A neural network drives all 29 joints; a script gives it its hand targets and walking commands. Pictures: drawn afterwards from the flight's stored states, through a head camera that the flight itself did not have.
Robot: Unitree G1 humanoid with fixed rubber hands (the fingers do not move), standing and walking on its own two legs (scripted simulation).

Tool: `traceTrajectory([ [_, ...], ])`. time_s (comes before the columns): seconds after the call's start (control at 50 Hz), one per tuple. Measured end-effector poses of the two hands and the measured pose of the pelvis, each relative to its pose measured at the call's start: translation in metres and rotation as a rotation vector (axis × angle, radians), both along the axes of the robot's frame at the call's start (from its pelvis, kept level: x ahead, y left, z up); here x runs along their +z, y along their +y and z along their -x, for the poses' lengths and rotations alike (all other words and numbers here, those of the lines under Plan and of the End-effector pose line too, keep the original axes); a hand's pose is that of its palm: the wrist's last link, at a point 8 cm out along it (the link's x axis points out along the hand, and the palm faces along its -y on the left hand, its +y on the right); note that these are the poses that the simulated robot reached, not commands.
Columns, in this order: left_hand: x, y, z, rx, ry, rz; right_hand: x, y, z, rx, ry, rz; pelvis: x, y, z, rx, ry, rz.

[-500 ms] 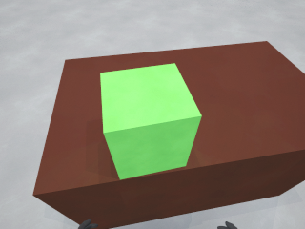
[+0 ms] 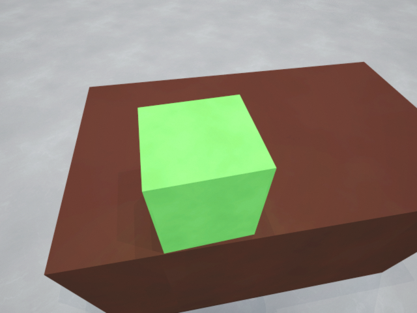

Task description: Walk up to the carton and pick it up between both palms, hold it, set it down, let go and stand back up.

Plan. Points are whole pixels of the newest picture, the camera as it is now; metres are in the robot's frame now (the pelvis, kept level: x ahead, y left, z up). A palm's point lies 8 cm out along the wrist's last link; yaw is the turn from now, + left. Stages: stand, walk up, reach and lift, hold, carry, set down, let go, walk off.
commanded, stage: stand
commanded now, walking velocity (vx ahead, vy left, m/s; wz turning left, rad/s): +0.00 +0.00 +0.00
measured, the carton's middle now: (200, 176) +0.39 +0.04 +0.03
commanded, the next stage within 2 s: none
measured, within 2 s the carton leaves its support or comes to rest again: neither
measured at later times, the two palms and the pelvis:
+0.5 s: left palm out of the picture +0.00 +0.21 -0.14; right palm out of the picture +0.01 -0.20 -0.14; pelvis +0.01 +0.00 +0.01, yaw +0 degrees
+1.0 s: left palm out of the picture -0.02 +0.20 -0.14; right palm out of the picture -0.02 -0.19 -0.14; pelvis +0.01 +0.01 +0.01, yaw +0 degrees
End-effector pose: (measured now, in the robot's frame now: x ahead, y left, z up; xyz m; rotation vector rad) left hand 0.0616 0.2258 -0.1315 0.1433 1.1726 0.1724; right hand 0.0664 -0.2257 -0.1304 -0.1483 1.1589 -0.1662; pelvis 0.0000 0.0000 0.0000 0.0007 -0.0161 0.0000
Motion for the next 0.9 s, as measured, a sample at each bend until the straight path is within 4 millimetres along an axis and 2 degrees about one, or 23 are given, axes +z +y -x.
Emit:
traceTrajectory([
  [0.4, -0.006, -0.013, 0.053, 0.044, 0.210, 0.034, -0.007, 0.015, 0.054, -0.051, 0.212, -0.034, 0.010, 0.002, -0.008, -0.001, -0.033, 0.000],
  [0.9, -0.006, -0.021, 0.077, 0.066, 0.282, 0.060, -0.008, 0.036, 0.080, -0.068, 0.281, -0.065, 0.013, 0.008, -0.008, 0.000, -0.050, -0.001],
])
